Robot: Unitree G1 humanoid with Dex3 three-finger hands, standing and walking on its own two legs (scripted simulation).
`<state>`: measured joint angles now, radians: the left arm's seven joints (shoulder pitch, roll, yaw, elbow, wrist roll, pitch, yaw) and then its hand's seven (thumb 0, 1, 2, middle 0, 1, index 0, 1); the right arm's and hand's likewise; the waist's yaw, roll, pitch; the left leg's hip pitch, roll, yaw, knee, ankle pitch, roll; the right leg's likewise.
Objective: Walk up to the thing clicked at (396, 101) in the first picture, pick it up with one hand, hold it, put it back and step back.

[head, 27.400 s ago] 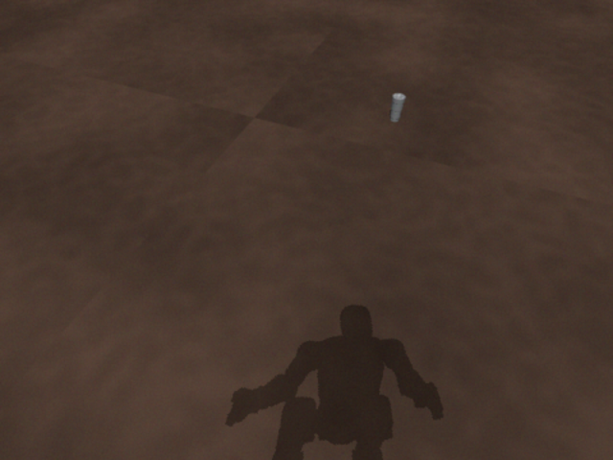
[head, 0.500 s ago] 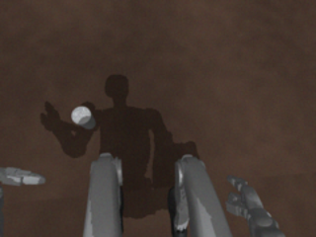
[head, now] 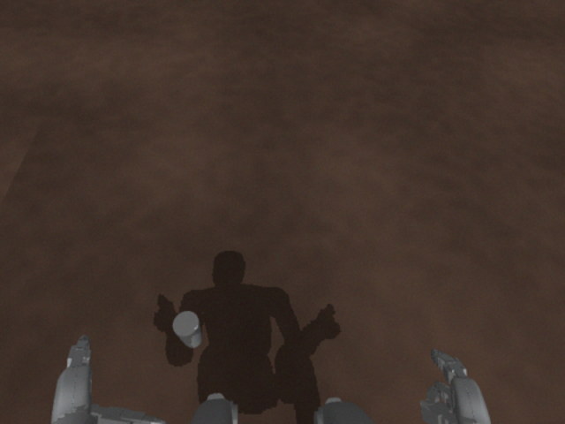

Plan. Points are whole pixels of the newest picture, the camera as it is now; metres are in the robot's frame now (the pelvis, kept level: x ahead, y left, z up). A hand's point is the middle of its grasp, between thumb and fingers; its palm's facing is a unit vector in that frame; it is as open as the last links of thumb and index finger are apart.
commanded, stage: home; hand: left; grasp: from the side
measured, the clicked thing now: (189, 331) +0.45 +0.23 -0.61
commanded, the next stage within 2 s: stand in 1.84 s
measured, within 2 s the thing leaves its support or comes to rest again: neither
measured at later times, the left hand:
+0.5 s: hand (130, 412) +0.17 +0.18 -0.02, palm faces +0.13 -0.95 -0.30, open 17.6 cm
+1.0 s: hand (135, 421) +0.16 +0.18 -0.02, palm faces +0.11 -0.95 -0.29, open 17.5 cm
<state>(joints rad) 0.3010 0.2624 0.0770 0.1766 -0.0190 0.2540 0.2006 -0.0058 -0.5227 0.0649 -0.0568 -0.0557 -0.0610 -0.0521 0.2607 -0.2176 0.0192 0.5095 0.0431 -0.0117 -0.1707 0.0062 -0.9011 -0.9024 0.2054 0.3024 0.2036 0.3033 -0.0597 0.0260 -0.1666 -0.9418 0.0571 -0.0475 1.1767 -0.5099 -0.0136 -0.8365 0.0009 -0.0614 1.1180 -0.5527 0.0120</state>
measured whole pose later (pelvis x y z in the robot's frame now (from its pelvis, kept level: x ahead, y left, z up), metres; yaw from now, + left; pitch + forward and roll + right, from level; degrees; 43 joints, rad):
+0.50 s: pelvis +0.01 +0.00 +0.04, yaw +1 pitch +8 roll -2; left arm 0.48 0.21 -0.02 -0.03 -0.01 0.28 0.16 -0.01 -0.57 0.04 -0.05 -0.05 -0.05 -0.04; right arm 0.27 -0.21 0.03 0.47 0.01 -0.10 -0.18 0.01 -0.90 -0.90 0.21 0.30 0.21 0.30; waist -0.02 0.04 -0.11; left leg -0.67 0.04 -0.03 0.98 -0.45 -0.01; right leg -0.57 -0.01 -0.06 0.92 -0.49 0.02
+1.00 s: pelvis +0.00 -0.01 +0.04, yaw +1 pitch +7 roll -2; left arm 0.46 0.20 -0.01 0.02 -0.01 0.26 0.14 -0.01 -0.56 0.05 -0.05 -0.05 -0.06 -0.05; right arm 0.29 -0.21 0.03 0.51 0.01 -0.12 -0.18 0.01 -0.90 -0.90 0.21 0.30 0.20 0.30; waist -0.03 0.04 -0.09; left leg -0.65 0.05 -0.03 0.95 -0.42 -0.02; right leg -0.56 -0.01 -0.05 0.91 -0.47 0.01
